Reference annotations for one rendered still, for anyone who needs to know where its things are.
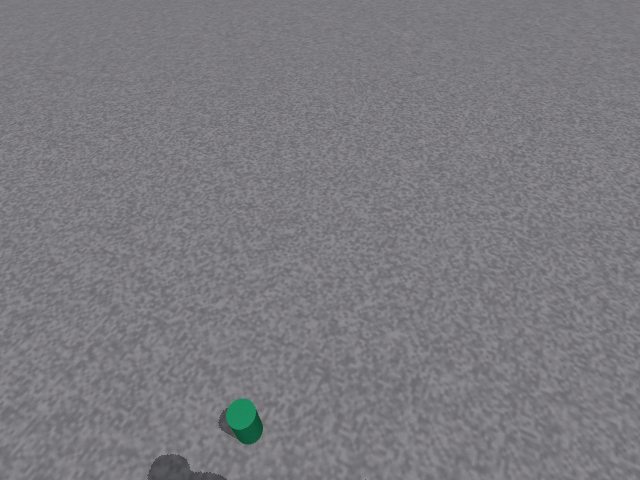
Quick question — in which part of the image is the can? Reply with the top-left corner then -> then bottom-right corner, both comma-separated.
226,399 -> 263,445

